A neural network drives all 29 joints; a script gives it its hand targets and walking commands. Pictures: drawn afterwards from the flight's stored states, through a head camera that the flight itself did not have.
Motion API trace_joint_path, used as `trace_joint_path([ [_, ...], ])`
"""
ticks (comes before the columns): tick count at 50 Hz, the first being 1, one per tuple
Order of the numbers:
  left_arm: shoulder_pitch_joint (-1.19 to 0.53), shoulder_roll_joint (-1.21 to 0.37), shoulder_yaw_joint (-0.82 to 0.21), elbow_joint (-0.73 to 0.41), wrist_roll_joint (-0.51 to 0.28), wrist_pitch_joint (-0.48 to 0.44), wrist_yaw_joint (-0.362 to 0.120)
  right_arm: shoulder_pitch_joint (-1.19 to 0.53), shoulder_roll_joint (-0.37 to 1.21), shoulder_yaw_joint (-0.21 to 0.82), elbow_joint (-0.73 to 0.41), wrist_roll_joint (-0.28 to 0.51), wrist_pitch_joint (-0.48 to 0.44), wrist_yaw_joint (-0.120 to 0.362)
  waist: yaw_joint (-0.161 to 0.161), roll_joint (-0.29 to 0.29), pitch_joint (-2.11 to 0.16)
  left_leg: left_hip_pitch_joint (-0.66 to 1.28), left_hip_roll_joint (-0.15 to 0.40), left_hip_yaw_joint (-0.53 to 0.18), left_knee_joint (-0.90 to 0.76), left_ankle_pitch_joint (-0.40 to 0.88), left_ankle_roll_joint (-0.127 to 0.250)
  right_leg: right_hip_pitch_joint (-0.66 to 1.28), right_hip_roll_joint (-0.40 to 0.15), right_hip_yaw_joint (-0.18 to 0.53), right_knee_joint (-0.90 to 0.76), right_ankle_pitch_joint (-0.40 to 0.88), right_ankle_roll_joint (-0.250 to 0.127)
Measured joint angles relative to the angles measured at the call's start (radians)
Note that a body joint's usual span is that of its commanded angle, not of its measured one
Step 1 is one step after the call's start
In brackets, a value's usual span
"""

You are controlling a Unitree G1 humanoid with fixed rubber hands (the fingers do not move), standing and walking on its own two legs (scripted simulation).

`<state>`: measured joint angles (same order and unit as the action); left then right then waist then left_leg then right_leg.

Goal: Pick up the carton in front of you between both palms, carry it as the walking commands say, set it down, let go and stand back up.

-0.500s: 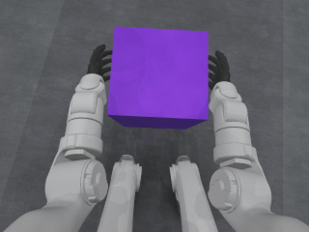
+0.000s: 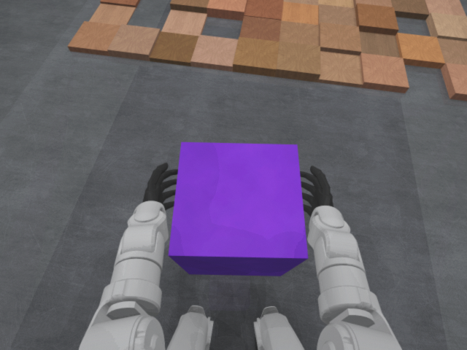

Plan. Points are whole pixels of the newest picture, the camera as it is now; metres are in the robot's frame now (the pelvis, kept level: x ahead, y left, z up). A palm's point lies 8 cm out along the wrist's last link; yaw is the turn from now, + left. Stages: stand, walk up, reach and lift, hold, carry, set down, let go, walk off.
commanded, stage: reach and lift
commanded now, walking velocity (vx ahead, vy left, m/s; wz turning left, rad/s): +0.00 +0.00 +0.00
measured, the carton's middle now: (236, 217) +0.39 +0.00 -0.10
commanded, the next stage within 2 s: hold in 1.56 s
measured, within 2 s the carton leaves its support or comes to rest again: neither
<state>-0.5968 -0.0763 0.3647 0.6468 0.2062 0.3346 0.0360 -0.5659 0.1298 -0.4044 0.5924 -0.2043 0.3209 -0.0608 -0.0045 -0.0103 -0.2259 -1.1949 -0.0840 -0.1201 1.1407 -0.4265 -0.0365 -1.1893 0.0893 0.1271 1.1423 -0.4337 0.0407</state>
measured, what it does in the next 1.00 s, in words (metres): rises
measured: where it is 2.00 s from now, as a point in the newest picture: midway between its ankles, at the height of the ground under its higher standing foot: outside the picture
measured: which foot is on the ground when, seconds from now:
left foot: down 0.00-1.00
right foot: down 0.00-1.00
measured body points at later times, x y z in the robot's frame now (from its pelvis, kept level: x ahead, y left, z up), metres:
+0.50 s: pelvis +0.04 +0.00 +0.10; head +0.03 +0.00 +0.55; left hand +0.35 +0.15 +0.10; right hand +0.35 -0.15 +0.11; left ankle +0.05 +0.13 -0.64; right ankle +0.05 -0.13 -0.64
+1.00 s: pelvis +0.03 +0.00 +0.10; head +0.00 +0.00 +0.55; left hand +0.34 +0.15 +0.12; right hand +0.34 -0.15 +0.13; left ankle +0.05 +0.13 -0.64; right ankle +0.05 -0.13 -0.64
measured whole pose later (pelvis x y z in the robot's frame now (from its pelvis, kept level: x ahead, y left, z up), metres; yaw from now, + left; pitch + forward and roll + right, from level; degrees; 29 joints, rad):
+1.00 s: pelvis +0.03 +0.00 +0.10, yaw +0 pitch -3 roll +0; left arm -0.33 -0.16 0.31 0.39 0.30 0.62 0.00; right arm -0.34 0.17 -0.32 0.39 -0.31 0.61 0.01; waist 0.00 0.00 -0.01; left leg -0.18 -0.04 -0.13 0.45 -0.21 -0.02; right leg -0.18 0.04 0.15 0.46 -0.22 0.02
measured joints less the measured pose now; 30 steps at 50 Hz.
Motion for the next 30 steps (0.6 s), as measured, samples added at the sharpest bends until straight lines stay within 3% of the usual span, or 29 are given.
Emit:
trace_joint_path([
  [15,0.237,-0.044,-0.058,-0.099,0.002,0.045,-0.005,0.225,0.028,0.081,-0.082,-0.008,0.048,0.011,0.001,0.005,0.059,0.536,0.021,-0.018,-0.399,0.103,0.013,0.535,-0.025,0.013,-0.397,0.102,-0.018],
  [25,0.354,-0.072,-0.113,-0.238,0.016,0.181,0.002,0.321,0.018,0.147,-0.189,-0.014,0.181,0.033,0.003,0.007,0.109,0.881,0.036,-0.024,-0.634,0.178,0.02,0.881,-0.043,0.017,-0.634,0.178,-0.024],
  [30,0.343,-0.073,-0.111,-0.249,0.049,0.25,-0.011,0.304,0.021,0.142,-0.194,-0.051,0.249,0.049,0.002,0.008,0.139,0.982,0.04,-0.022,-0.685,0.198,0.021,0.981,-0.045,0.02,-0.683,0.198,-0.026],
])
